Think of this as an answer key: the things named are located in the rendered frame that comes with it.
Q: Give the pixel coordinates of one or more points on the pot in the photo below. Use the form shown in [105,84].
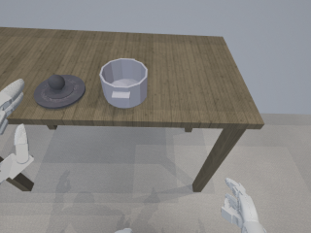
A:
[124,82]

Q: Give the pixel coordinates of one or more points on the table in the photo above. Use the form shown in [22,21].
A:
[192,82]

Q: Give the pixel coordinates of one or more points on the right robot hand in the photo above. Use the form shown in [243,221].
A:
[242,209]

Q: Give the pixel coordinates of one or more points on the knob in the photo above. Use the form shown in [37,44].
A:
[56,82]

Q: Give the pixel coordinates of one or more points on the lid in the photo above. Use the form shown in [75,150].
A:
[71,93]

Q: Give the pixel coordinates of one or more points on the right robot forearm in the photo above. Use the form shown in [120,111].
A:
[252,227]

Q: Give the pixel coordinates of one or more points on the left robot hand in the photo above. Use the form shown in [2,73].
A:
[10,97]

